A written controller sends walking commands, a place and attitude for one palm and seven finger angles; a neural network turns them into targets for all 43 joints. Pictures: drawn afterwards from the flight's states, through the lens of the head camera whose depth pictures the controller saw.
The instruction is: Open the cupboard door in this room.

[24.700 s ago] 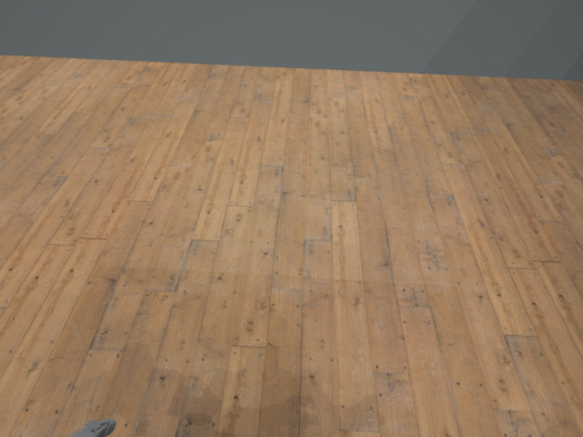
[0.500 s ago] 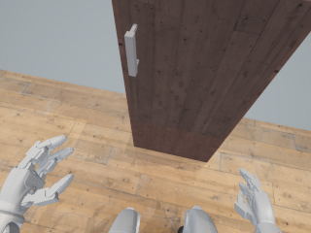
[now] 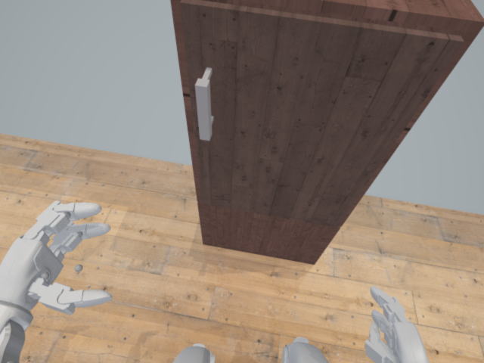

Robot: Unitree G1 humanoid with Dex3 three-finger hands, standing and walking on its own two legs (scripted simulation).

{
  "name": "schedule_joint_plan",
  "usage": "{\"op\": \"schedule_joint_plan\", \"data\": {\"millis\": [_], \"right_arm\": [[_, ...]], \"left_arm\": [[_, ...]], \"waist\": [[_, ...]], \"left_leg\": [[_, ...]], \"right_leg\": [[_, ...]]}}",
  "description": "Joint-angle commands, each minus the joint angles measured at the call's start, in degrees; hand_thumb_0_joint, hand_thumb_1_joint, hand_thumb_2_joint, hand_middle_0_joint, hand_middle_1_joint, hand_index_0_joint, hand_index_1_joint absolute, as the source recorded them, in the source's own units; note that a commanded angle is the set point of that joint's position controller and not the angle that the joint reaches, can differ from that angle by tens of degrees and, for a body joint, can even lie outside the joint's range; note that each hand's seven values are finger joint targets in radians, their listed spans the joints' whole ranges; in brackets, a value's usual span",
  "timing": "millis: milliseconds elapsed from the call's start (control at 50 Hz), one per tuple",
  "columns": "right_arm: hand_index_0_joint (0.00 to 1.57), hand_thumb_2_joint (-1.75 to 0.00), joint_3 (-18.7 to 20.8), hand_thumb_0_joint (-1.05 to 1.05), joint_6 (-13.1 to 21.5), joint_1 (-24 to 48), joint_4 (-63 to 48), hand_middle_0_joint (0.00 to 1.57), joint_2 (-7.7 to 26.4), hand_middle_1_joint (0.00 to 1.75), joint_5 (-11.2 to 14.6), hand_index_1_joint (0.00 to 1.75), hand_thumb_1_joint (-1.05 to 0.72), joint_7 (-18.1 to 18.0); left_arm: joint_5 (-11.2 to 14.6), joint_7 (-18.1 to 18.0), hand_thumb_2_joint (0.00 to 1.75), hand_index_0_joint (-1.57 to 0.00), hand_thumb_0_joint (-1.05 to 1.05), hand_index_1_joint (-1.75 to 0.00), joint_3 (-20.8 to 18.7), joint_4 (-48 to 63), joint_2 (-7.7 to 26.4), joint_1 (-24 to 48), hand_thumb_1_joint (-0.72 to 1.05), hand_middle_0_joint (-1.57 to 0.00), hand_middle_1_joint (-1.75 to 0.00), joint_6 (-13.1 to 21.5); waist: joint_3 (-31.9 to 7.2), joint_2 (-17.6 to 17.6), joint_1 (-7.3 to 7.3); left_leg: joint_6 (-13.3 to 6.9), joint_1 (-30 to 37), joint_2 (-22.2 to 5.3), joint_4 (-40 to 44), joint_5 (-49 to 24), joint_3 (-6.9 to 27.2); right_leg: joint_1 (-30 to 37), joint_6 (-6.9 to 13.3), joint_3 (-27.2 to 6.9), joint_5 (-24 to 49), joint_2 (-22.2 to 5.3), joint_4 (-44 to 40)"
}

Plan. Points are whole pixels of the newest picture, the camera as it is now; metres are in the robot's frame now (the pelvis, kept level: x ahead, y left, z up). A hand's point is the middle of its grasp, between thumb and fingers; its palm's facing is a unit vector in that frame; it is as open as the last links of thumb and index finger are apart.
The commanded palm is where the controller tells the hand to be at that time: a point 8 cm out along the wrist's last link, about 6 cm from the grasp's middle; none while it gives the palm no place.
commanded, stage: raise the hand with hooked fingers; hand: left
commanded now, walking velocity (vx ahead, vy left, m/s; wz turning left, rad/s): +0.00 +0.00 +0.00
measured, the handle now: (206, 105) +0.55 +0.11 +0.09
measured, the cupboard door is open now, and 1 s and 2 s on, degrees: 0 0 0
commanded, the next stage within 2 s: move the hooked fingers beside the handle in 1.04 s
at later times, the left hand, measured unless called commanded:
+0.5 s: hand (76, 216) +0.29 +0.26 +0.10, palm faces -0.07 -1.00 -0.03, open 13.9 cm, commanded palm +0.27 +0.31 +0.11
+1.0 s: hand (83, 208) +0.30 +0.25 +0.11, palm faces -0.07 -1.00 -0.03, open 14.0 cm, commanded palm +0.27 +0.30 +0.11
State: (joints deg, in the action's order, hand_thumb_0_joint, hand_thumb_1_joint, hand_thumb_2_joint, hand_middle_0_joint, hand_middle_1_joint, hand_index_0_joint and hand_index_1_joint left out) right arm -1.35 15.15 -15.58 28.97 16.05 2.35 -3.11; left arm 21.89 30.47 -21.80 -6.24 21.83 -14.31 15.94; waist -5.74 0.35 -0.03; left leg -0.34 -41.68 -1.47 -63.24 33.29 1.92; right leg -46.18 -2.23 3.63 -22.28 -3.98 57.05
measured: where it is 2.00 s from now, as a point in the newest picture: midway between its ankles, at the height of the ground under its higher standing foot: outside the picture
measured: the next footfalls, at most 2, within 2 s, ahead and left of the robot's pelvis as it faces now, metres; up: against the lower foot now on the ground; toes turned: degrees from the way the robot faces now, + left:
none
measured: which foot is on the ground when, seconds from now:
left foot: down 0.00-1.00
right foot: down 0.00-1.00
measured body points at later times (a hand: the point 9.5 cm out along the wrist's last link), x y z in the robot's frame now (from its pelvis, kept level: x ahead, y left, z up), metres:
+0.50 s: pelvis +0.01 -0.01 +0.02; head +0.06 -0.01 +0.47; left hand +0.29 +0.31 +0.11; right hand +0.17 -0.26 -0.05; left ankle -0.02 +0.11 -0.67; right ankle +0.06 -0.16 -0.67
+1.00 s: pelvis +0.01 -0.02 +0.03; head +0.06 -0.02 +0.47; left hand +0.30 +0.30 +0.11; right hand +0.16 -0.27 -0.05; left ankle -0.02 +0.11 -0.67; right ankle +0.06 -0.16 -0.67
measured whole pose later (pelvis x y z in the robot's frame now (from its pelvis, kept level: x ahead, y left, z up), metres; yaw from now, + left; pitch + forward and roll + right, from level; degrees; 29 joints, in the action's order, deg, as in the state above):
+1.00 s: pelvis +0.01 -0.02 +0.03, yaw -1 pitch +10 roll -1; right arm -2.3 10.8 -17.8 29.8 16.6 2.7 -4.6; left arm 21.8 35.3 -26.1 -24.6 25.2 3.2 13.4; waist -4.9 1.0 -0.5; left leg 0.9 -33.2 -2.2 -52.5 29.0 1.0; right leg -39.1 -1.2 3.1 -19.4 -3.0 48.9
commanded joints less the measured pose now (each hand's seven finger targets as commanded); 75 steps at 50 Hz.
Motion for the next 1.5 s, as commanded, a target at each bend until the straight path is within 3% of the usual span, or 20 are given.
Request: {"op": "schedule_joint_plan", "data": {"millis": [0,120,280,400,440,480,520,560,620,680,900,1020,1120,1140,1160,1180,1240,1360,1400,1480], "right_arm": [[0.20,-0.90,3.48,0.00,2.38,1.90,-8.52,0.20,8.37,0.30,0.30,0.30,-0.90,-0.76],[0.20,-0.90,3.61,0.00,2.13,1.25,-8.15,0.20,8.65,0.30,0.37,0.30,-0.90,-1.01],[0.20,-0.90,3.20,0.00,1.13,0.79,-7.59,0.20,8.91,0.30,0.33,0.30,-0.90,-1.68],[0.20,-0.90,2.95,0.00,0.29,0.22,-7.52,0.20,8.69,0.30,0.41,0.30,-0.90,-2.15],[0.20,-0.90,3.06,0.00,0.02,-0.05,-7.36,0.20,8.75,0.30,0.50,0.30,-0.90,-2.30],[0.20,-0.90,2.78,0.00,-0.30,-0.04,-6.99,0.20,8.93,0.30,0.40,0.30,-0.90,-2.43],[0.20,-0.90,2.84,0.00,-0.80,-0.39,-6.95,0.20,8.94,0.30,0.55,0.30,-0.90,-2.54],[0.20,-0.90,3.07,0.00,-0.84,-0.56,-7.44,0.20,8.73,0.30,0.67,0.30,-0.90,-2.32],[0.20,-0.90,3.21,0.00,-1.10,-0.77,-7.91,0.20,8.79,0.30,0.56,0.30,-0.90,-1.86],[0.20,-0.90,3.18,0.00,-1.26,-0.74,-7.95,0.20,8.96,0.30,0.38,0.30,-0.90,-1.75],[0.20,-0.90,3.08,0.00,-1.37,-1.08,-7.26,0.20,8.67,0.30,0.49,0.30,-0.90,-2.21],[0.20,-0.90,2.90,0.00,-1.63,-0.61,-7.25,0.20,8.74,0.30,0.59,0.30,-0.90,-2.31],[0.20,-0.90,2.96,0.00,-1.52,-0.46,-7.52,0.20,8.61,0.30,0.55,0.30,-0.90,-2.29],[0.20,-0.90,2.82,0.00,-1.50,-0.20,-7.30,0.20,8.61,0.30,0.60,0.30,-0.90,-2.41],[0.20,-0.90,2.79,0.00,-1.59,-0.37,-6.98,0.20,8.66,0.30,0.64,0.30,-0.90,-2.67],[0.20,-0.90,2.78,0.00,-1.69,-0.68,-6.41,0.20,8.99,0.30,0.50,0.30,-0.90,-3.00],[0.20,-0.90,2.68,0.00,-1.82,-1.22,-5.69,0.20,8.86,0.30,0.68,0.30,-0.90,-3.53],[0.20,-0.90,2.48,0.00,-2.59,-1.60,-5.50,0.20,8.71,0.30,0.49,0.30,-0.90,-3.28],[0.20,-0.90,2.45,0.00,-3.18,-2.29,-5.39,0.20,8.96,0.30,0.30,0.30,-0.90,-3.10],[0.20,-0.90,2.44,0.00,-4.18,-3.14,-5.62,0.20,8.90,0.30,0.19,0.30,-0.90,-2.59]], "left_arm": [[1.63,0.14,0.36,-0.29,0.00,-1.11,-7.07,8.67,12.92,7.89,-0.36,-0.29,-1.11,2.82],[1.82,1.71,0.30,-0.30,0.00,-1.20,-7.34,6.12,14.08,12.25,-0.50,-0.30,-1.20,2.05],[2.13,3.25,0.30,-0.30,0.00,-1.20,-8.90,-0.13,16.68,20.04,-0.50,-0.30,-1.20,0.46],[1.69,4.19,0.30,-0.30,0.00,-1.20,-9.97,-1.63,19.25,25.40,-0.50,-0.30,-1.20,0.11],[1.94,4.43,0.30,-0.30,0.00,-1.20,-10.06,-4.11,18.78,25.41,-0.50,-0.30,-1.20,-0.23],[2.00,4.72,0.30,-0.30,0.00,-1.20,-10.46,-6.31,19.91,27.59,-0.50,-0.30,-1.20,-0.66],[1.69,4.92,0.30,-0.30,0.00,-1.20,-10.48,-7.13,20.52,30.06,-0.50,-0.30,-1.20,-0.92],[1.44,5.05,0.30,-0.30,0.00,-1.20,-9.40,-8.25,18.74,27.17,-0.50,-0.30,-1.20,-1.16],[1.45,5.38,0.30,-0.30,0.00,-1.20,-9.83,-7.14,19.31,26.49,-0.50,-0.30,-1.20,-0.80],[1.88,4.77,0.30,-0.30,0.00,-1.20,-10.84,-7.15,20.19,27.07,-0.50,-0.30,-1.20,-0.12],[1.37,4.75,0.30,-0.30,0.00,-1.20,-10.10,-5.75,20.43,29.70,-0.50,-0.30,-1.20,1.47],[1.66,5.31,0.30,-0.30,0.00,-1.20,-9.53,-9.63,19.11,28.92,-0.50,-0.30,-1.20,0.64],[1.51,5.44,0.30,-0.30,0.00,-1.20,-9.37,-8.03,19.41,29.69,-0.50,-0.30,-1.20,1.31],[1.41,5.35,0.30,-0.30,0.00,-1.20,-7.98,-7.71,18.31,31.84,-0.50,-0.30,-1.20,1.44],[1.37,5.14,0.30,-0.30,0.00,-1.20,-7.31,-8.70,17.95,34.10,-0.50,-0.30,-1.20,1.40],[1.19,4.83,0.30,-0.30,0.00,-1.20,-8.05,-9.57,19.45,36.87,-0.50,-0.30,-1.20,1.52],[-0.19,4.32,0.30,-0.30,0.00,-1.20,-5.37,-11.73,18.19,42.19,-0.50,-0.30,-1.20,1.36],[-2.02,2.75,0.30,-0.30,0.00,-1.20,-4.77,-14.87,18.68,45.32,-0.50,-0.30,-1.20,0.92],[-2.18,2.24,0.30,-0.30,0.00,-1.20,-7.14,-17.36,21.10,46.13,-0.50,-0.30,-1.20,0.79],[-2.63,1.52,0.30,-0.30,0.00,-1.20,-5.85,-19.32,19.76,47.91,-0.50,-0.30,-1.20,0.84]], "waist": [[-11.19,6.79,0.24],[-12.38,5.35,-0.12],[-10.71,4.19,-0.29],[-14.54,4.97,-0.12],[-13.49,3.05,-0.42],[-11.40,4.09,-0.25],[-12.52,4.12,-0.42],[-12.53,3.26,-0.18],[-14.27,3.71,0.26],[-12.75,2.52,0.32],[-14.03,5.06,-0.31],[-11.93,2.49,-0.54],[-13.30,3.40,-0.57],[-12.63,4.70,-1.04],[-11.29,3.70,-1.67],[-10.40,2.88,-1.87],[-11.22,5.04,-2.59],[-14.17,6.02,-1.82],[-15.08,3.37,-1.47],[-15.58,4.34,-1.31]], "left_leg": [[0.48,3.29,2.11,14.83,-19.75,0.20],[0.41,5.44,1.89,15.28,-23.15,0.14],[0.19,5.08,2.06,16.29,-21.68,-0.76],[-0.04,7.55,2.10,17.33,-23.84,-1.17],[-0.09,7.05,2.08,17.50,-23.86,-1.43],[-0.04,6.21,2.14,17.66,-23.47,-1.64],[-0.06,6.96,2.16,18.43,-23.11,-1.74],[-0.08,7.25,2.24,18.87,-23.14,-1.75],[-0.10,8.03,2.29,18.88,-25.69,-2.03],[-0.02,7.10,2.30,18.90,-24.86,-1.92],[-0.12,9.02,2.31,19.34,-25.39,-1.82],[-0.11,7.19,2.43,19.56,-21.85,-2.04],[-0.10,8.02,2.42,19.35,-22.19,-1.86],[-0.02,8.06,2.42,19.39,-21.31,-1.87],[-0.05,7.73,2.30,19.43,-19.95,-1.79],[-0.08,7.08,2.19,19.07,-19.10,-1.59],[0.06,8.08,2.23,19.53,-17.75,-1.25],[0.44,8.31,2.17,19.71,-20.04,-1.02],[0.38,6.89,2.08,19.36,-21.29,-1.10],[0.44,6.65,2.18,19.19,-23.05,-1.54]], "right_leg": [[13.59,3.68,1.58,5.28,4.62,-6.71],[15.53,3.51,1.30,9.44,4.65,-7.77],[17.25,3.56,0.43,9.25,4.72,-9.84],[20.73,3.50,-0.35,12.32,4.45,-10.78],[20.80,3.17,-0.45,13.05,4.35,-11.44],[20.96,3.58,-0.78,12.73,4.42,-11.84],[21.43,3.30,-0.87,12.80,4.20,-12.34],[21.43,3.21,-0.72,12.72,4.03,-12.69],[22.90,3.28,-0.82,15.50,4.08,-12.31],[23.09,3.49,-0.88,14.75,4.31,-12.49],[22.76,3.38,-1.04,15.63,4.30,-12.44],[22.21,3.23,-1.24,12.63,4.13,-13.40],[21.99,3.29,-1.20,12.76,4.22,-12.98],[20.91,3.26,-1.12,11.96,4.20,-12.97],[19.74,3.15,-1.03,10.63,4.26,-13.22],[19.20,3.40,-1.24,9.35,4.48,-13.22],[17.34,3.33,-0.95,7.85,4.16,-13.08],[18.23,3.63,-0.70,9.69,3.89,-12.12],[20.04,3.64,-0.90,11.40,3.98,-11.77],[20.25,3.79,-0.95,13.44,4.05,-11.24]]}}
